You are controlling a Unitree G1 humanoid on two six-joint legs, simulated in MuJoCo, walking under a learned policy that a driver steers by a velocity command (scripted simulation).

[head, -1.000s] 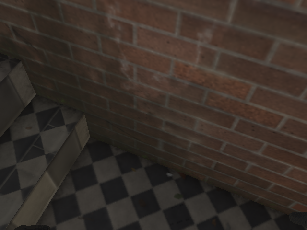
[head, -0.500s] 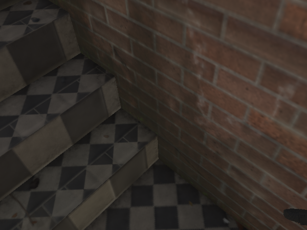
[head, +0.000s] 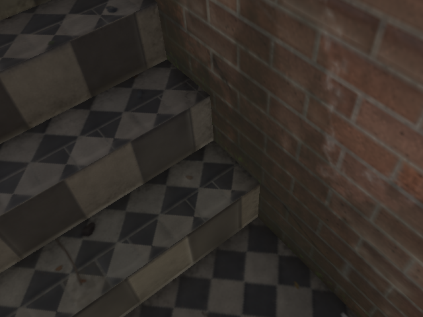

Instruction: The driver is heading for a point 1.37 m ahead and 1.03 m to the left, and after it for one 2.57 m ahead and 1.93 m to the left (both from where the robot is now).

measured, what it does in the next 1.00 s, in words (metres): steps on the spot, turning left: left foot, then right foot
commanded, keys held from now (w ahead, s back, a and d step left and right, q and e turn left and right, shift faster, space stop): q+shift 1.00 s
